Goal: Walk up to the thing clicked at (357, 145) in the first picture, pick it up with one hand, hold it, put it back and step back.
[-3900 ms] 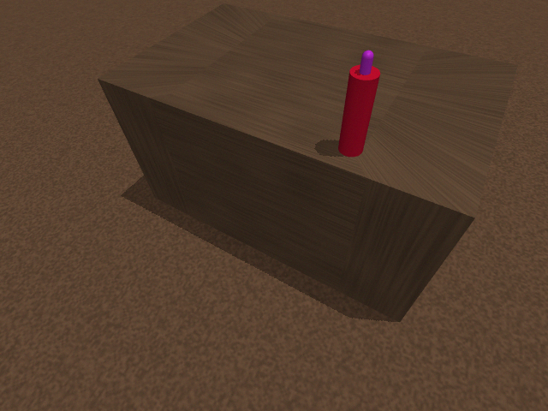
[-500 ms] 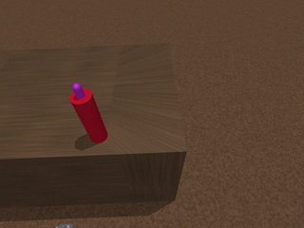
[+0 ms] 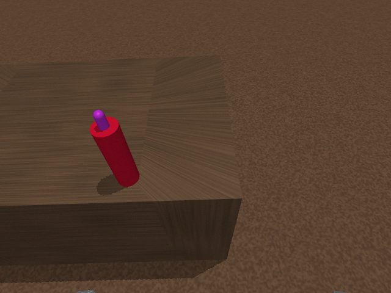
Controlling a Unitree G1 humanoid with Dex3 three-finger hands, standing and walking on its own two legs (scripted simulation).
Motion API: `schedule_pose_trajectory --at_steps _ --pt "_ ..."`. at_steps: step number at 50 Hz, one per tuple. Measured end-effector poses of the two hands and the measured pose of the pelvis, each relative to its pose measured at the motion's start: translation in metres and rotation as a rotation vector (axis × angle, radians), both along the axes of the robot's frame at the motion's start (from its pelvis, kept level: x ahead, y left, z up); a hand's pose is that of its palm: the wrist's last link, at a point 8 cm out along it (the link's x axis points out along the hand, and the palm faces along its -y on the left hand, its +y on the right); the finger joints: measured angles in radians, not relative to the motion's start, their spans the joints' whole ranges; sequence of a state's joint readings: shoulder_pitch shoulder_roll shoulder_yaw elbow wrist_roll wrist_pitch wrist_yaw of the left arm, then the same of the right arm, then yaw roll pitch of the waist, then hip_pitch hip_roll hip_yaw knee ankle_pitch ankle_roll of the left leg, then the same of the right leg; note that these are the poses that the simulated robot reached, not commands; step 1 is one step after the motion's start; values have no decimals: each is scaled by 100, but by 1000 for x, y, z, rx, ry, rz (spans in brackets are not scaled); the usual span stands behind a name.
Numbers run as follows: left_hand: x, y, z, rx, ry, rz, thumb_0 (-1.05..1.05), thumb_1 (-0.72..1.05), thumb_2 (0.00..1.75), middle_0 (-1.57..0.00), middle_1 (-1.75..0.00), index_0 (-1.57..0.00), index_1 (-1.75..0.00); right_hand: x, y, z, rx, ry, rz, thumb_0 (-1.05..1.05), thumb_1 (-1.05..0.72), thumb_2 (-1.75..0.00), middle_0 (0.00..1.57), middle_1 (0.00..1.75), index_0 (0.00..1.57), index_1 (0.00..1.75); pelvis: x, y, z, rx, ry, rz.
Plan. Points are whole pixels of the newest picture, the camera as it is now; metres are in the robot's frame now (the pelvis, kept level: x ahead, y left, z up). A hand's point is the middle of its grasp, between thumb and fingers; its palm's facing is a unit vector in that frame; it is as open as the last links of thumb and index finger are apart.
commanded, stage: stand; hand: left
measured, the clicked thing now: (115, 149) +0.44 +0.24 +0.00
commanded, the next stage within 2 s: none
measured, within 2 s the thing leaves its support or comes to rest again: neither
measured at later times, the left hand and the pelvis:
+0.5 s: hand out of the picture +0.08 +0.25 -0.16, palm faces -0.03 -0.94 -0.34, open 7.3 cm; pelvis +0.01 +0.00 +0.00, yaw +0 degrees
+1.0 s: hand out of the picture +0.08 +0.25 -0.15, palm faces -0.04 -0.93 -0.35, open 7.3 cm; pelvis +0.00 -0.01 +0.00, yaw -1 degrees
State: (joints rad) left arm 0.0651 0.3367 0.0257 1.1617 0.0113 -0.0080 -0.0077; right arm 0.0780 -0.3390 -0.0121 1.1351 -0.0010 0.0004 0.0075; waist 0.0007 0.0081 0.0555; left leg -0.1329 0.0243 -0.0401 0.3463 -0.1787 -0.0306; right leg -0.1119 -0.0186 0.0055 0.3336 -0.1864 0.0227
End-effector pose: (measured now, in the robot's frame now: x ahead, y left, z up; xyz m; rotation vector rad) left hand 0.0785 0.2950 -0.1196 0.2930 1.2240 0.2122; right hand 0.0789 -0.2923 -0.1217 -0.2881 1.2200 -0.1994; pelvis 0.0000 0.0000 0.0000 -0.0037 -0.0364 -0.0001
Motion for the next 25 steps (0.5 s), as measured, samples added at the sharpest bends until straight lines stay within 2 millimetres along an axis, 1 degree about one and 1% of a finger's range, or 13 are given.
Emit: schedule_pose_trajectory --at_steps 25 --pt "1 -4 1 11 13 -34 0 91 90 -21 -30 -21 -30 -4 -11 2 -14 16 -6 0 -90 -90 20 30 20 30 6 -5 1 4 1 -8"
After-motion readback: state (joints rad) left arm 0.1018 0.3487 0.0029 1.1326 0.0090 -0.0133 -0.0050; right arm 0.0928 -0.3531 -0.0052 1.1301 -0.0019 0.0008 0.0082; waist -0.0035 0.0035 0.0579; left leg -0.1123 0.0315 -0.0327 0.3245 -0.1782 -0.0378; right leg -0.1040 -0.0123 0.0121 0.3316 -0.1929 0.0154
